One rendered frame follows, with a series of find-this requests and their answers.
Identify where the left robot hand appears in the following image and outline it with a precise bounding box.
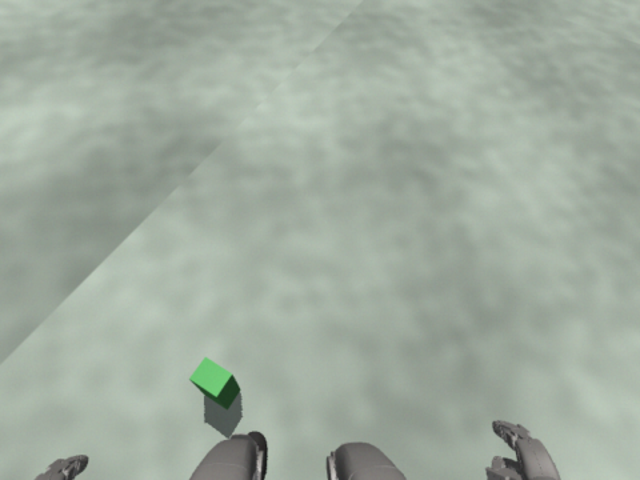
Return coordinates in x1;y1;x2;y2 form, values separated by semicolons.
34;455;88;480

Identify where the right robot hand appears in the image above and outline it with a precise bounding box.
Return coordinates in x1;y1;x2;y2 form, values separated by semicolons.
486;420;561;480

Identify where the left robot foot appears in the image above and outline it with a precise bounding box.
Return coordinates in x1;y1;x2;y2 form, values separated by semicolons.
248;431;267;480

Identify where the carton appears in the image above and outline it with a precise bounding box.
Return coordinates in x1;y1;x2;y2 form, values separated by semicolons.
189;357;241;410

